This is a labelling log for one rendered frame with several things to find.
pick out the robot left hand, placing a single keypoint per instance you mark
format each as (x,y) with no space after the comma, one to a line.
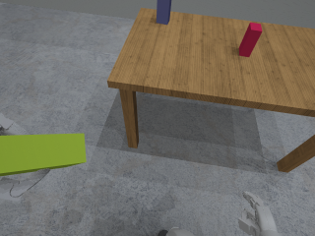
(12,189)

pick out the right robot shin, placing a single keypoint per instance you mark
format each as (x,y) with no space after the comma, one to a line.
(172,229)

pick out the robot right hand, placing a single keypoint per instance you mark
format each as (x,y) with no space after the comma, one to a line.
(262,219)

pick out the table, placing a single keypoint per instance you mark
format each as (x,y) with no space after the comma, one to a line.
(197,57)

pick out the sponge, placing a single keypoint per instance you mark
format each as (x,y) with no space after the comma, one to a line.
(28,153)

